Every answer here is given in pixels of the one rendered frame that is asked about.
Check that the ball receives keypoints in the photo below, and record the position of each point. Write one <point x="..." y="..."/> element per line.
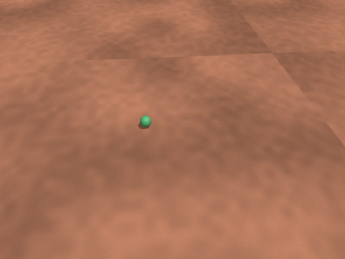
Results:
<point x="145" y="121"/>

